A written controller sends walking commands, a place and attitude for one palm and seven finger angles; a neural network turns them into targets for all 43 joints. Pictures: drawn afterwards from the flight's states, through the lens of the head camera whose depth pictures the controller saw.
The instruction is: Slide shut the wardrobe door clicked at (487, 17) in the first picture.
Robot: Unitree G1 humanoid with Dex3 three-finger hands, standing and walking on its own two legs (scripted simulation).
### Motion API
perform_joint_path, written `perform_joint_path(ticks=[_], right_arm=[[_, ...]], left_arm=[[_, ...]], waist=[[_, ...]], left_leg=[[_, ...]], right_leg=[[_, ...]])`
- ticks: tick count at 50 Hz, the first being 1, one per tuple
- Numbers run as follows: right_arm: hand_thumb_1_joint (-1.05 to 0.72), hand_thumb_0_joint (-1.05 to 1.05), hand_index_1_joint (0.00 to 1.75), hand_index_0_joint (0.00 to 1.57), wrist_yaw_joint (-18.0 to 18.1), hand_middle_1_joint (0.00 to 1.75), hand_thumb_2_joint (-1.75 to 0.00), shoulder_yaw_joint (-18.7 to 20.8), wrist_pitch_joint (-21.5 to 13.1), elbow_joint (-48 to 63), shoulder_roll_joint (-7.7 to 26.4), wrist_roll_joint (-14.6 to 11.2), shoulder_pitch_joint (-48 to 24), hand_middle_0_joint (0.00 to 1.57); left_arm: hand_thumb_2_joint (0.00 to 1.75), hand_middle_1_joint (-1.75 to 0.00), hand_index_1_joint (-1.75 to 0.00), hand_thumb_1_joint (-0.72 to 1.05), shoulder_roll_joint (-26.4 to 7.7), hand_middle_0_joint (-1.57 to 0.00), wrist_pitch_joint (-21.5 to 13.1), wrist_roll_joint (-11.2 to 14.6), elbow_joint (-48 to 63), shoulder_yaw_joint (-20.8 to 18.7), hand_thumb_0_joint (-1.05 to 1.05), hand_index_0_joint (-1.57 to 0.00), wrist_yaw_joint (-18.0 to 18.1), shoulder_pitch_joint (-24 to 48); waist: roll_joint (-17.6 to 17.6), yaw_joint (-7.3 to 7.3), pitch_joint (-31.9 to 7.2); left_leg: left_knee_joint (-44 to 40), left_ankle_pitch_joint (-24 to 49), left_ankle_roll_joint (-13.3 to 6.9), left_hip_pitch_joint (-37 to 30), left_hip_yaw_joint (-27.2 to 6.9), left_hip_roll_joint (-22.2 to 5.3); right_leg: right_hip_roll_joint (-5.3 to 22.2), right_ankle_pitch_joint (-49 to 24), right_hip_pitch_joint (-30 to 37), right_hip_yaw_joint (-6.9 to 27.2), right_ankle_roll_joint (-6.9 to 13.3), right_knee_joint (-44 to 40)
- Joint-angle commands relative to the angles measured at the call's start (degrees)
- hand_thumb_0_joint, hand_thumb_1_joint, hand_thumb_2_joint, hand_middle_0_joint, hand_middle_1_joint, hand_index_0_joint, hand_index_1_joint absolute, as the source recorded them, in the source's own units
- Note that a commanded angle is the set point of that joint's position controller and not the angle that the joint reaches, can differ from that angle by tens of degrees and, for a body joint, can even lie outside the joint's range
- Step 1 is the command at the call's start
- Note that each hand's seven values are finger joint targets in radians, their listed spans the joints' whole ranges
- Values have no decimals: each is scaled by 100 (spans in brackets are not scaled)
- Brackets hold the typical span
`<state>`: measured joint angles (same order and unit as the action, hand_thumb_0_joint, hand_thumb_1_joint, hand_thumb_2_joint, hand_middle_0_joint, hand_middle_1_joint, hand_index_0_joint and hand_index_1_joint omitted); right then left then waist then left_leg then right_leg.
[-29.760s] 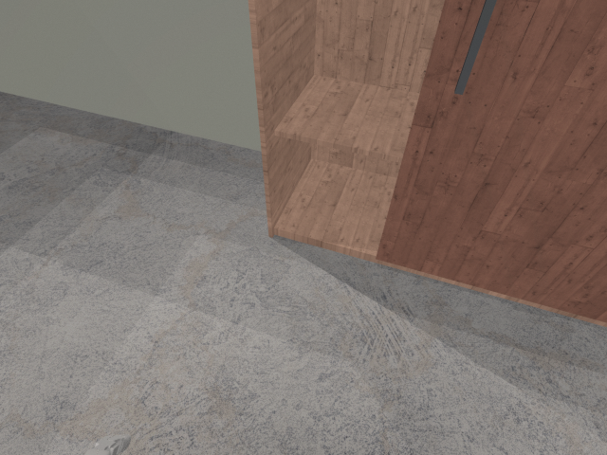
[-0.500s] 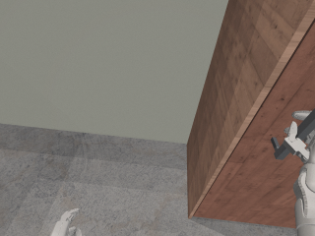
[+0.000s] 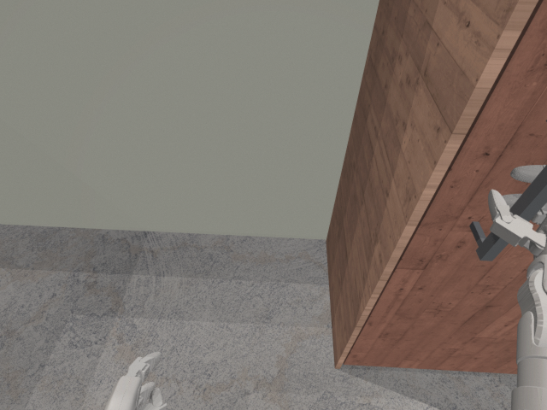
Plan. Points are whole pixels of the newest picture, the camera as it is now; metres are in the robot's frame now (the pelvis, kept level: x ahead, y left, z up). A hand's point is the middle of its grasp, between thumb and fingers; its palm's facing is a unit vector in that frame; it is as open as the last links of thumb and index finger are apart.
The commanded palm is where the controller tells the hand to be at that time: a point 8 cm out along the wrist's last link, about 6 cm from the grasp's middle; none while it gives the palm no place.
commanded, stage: loosen the grip on the handle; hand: right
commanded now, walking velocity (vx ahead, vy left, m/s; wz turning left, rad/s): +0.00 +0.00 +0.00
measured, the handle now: (517, 196) +0.36 -0.33 +0.15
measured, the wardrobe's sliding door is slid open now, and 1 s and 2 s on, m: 0.00 0.00 0.00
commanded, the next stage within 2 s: slip the hand off the handle in 0.42 s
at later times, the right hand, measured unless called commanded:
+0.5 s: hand (513, 228) +0.32 -0.31 +0.14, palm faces +0.56 +0.80 -0.22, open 14.4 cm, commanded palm +0.27 -0.34 +0.14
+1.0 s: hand out of the picture +0.30 -0.37 +0.13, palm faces +0.57 +0.79 -0.24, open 14.7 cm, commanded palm +0.26 -0.40 +0.14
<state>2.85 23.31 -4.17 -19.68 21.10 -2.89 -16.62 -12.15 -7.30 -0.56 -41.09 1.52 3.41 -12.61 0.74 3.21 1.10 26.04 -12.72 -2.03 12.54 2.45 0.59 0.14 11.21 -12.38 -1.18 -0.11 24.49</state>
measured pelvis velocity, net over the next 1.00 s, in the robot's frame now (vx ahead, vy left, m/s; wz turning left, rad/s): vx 0.00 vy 0.00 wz -0.02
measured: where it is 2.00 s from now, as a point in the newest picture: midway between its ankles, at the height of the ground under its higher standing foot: outside the picture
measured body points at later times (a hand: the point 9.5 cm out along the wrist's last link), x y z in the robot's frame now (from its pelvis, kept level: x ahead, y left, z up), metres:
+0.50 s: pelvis +0.02 +0.01 -0.01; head +0.03 +0.02 +0.44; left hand +0.18 +0.25 -0.11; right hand +0.28 -0.35 +0.15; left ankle +0.01 +0.10 -0.74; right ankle +0.02 -0.12 -0.74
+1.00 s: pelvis +0.00 +0.00 -0.02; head +0.02 +0.00 +0.43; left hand +0.15 +0.24 -0.12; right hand +0.27 -0.41 +0.15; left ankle +0.01 +0.10 -0.74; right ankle +0.02 -0.12 -0.74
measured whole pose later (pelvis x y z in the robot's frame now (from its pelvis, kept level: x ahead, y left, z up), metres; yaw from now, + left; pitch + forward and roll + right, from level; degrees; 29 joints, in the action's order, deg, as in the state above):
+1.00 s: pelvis +0.00 +0.00 -0.02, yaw -1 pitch +3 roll +1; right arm -2.4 31.0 -7.1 -23.5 28.6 -4.9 -12.9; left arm -14.2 -6.6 0.0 -42.2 0.4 7.5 -12.7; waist -0.8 2.6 -1.6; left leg 35.0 -17.1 -1.7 21.0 4.0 0.5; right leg 0.2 16.5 -22.7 0.4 0.3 36.1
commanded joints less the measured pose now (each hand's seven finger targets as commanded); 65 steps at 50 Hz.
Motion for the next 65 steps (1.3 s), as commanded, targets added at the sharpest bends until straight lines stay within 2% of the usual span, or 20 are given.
perform_joint_path(ticks=[1, 3, 7, 11, 12, 15, 20, 25, 29, 37, 41, 42, 44, 47, 49, 52, 55, 57, 60, 65], right_arm=[[19, 0, 140, 45, 239, 140, -37, -104, -188, 1518, 1367, 458, -1655, 45], [43, 0, 138, 44, 477, 138, -26, 338, -232, 1863, 1799, 653, -1564, 44], [55, 0, 132, 38, 543, 132, -20, 385, -519, 2022, 1405, 128, -1421, 38], [55, 0, 125, 33, 399, 125, -20, 28, -390, 1870, 1270, 169, -1228, 33], [55, 0, 123, 32, 402, 123, -20, 545, -291, 1691, 1872, 244, -1121, 32], [55, 0, 118, 28, 330, 118, -20, 261, -130, 2177, 1514, 174, -1134, 28], [55, 0, 115, 25, 311, 115, -20, 644, -320, 2216, 1533, -109, -524, 25], [55, 0, 115, 25, 281, 115, -20, 597, -210, 2322, 1540, -47, -453, 25], [55, 0, 115, 25, 219, 115, -20, 871, -158, 2323, 1823, -75, -299, 25], [55, 0, 115, 25, -125, 115, -20, 1233, -425, 1852, 2238, -222, -460, 25], [55, 0, 115, 25, -353, 115, -20, 962, -447, 1400, 2231, -231, -1029, 25], [55, 0, 115, 25, -391, 115, -20, 1064, -461, 1250, 2315, -269, -995, 25], [55, 0, 115, 25, -486, 115, -20, 931, -525, 1150, 2362, -255, -1320, 25], [55, 0, 115, 25, -494, 115, -20, 1313, -715, 972, 2791, -262, -1376, 25], [55, 0, 115, 25, -506, 115, -20, 1233, -808, 772, 2758, -249, -1523, 25], [55, 0, 115, 25, -507, 115, -20, 1601, -907, 421, 3143, -246, -1402, 25], [55, 0, 115, 25, -589, 115, -20, 1489, -881, 58, 3174, -232, -1594, 25], [55, 0, 115, 25, -643, 115, -20, 1578, -927, 338, 3139, -271, -1107, 25], [55, 0, 115, 25, -685, 115, -20, 1214, -936, 1129, 2644, -352, -584, 25], [55, 0, 115, 25, -525, 115, -20, 1590, -875, 1659, 2492, -650, 284, 25]], left_arm=[[90, -30, -30, 90, -874, -20, -430, -62, 841, -228, 0, -20, 124, 675], [90, -30, -30, 90, -891, -20, -427, -147, 900, -276, 0, -20, 168, 672], [90, -30, -30, 90, -842, -20, -434, -161, 711, -322, 0, -20, 203, 646], [90, -30, -30, 90, -884, -20, -412, -118, 649, -317, 0, -20, 237, 585], [90, -30, -30, 90, -935, -20, -364, -124, 594, -354, 0, -20, 273, 495], [90, -30, -30, 90, -868, -20, -299, -89, 729, -351, 0, -20, 273, 543], [90, -30, -30, 90, -896, -20, -262, -74, 692, -416, 0, -20, 265, 483], [90, -30, -30, 90, -885, -20, -176, -37, 756, -434, 0, -20, 267, 494], [90, -30, -30, 90, -912, -20, -119, -21, 764, -453, 0, -20, 306, 479], [90, -30, -30, 90, -917, -20, -109, 21, 665, -451, 0, -20, 399, 434], [90, -30, -30, 90, -951, -20, -157, 79, 653, -409, 0, -20, 462, 420], [90, -30, -30, 90, -973, -20, -162, 74, 635, -422, 0, -20, 473, 364], [90, -30, -30, 90, -1005, -20, -180, 98, 652, -400, 0, -20, 493, 369], [90, -30, -30, 90, -1056, -20, -205, 56, 625, -423, 0, -20, 493, 240], [90, -30, -30, 90, -1031, -20, -206, 72, 632, -391, 0, -20, 478, 231], [90, -30, -30, 90, -1090, -20, -183, 60, 625, -411, 0, -20, 458, 111], [90, -30, -30, 90, -1122, -20, -159, 94, 664, -382, 0, -20, 441, 64], [90, -30, -30, 90, -1119, -20, -141, 89, 775, -428, 0, -20, 395, 17], [90, -30, -30, 90, -1087, -20, -151, 115, 967, -430, 0, -20, 328, 114], [90, -30, -30, 90, -1112, -20, -197, 162, 973, -457, 0, -20, 336, 275]], waist=[[-850, -107, -577], [-310, -1, -1118], [169, -86, -1303], [-570, -121, -1065], [-470, -92, -1145], [-646, -46, -1527], [42, -6, -1610], [-373, 11, -1583], [-365, 13, -1605], [-344, -60, -1427], [-629, -188, -1154], [-344, -205, -1170], [-468, -249, -1245], [-448, -152, -1603], [-511, -168, -1556], [-499, -89, -1591], [-542, -138, -1412], [-634, 16, -1751], [-1082, 71, -1868], [-426, 97, -1360]], left_leg=[[-346, -475, 39, 189, -68, -12], [-319, -551, 69, -35, -101, -21], [-323, -358, 168, -24, -177, -11], [-199, 48, 143, 135, -180, -43], [-166, 147, 137, 26, -188, -26], [-17, 818, 138, -185, -154, -52], [230, 1587, 230, -242, -112, -53], [293, 1585, 210, -155, -156, -76], [331, 1712, 217, -146, -168, -68], [333, 1379, 214, 80, -209, -62], [264, 616, 179, 496, -181, -46], [227, 532, 188, 497, -191, -43], [256, 339, 180, 600, -186, -57], [321, 230, 150, 514, -192, -19], [358, 147, 152, 586, -184, -25], [403, 60, 133, 547, -173, -9], [427, -70, 138, 716, -145, -8], [500, 109, 90, 469, -124, 32], [598, 331, 47, 503, -34, 90], [518, 73, 78, 608, 61, 130]], right_leg=[[-83, 624, -40, 137, 150, -379], [-65, 372, -48, 119, 204, -278], [-45, 64, 64, 58, 220, 90], [-119, -115, 15, 28, 207, 145], [-116, -196, -95, 31, 192, 158], [-141, -751, 116, -19, 205, 272], [-99, -1174, -2, 17, 213, 498], [-115, -1189, -37, -37, 210, 546], [-100, -1282, -56, -24, 219, 602], [-94, -983, -286, 4, 212, 677], [-104, -424, -364, 86, 184, 611], [-91, -348, -443, 99, 199, 633], [-107, -193, -433, 135, 195, 639], [-99, -158, -485, 193, 190, 696], [-105, -52, -552, 213, 187, 708], [-85, 9, -737, 235, 179, 724], [-76, 151, -861, 261, 180, 712], [-71, -94, -732, 259, 172, 725], [-40, -499, -399, 320, 142, 730], [24, -236, -560, 442, 122, 575]])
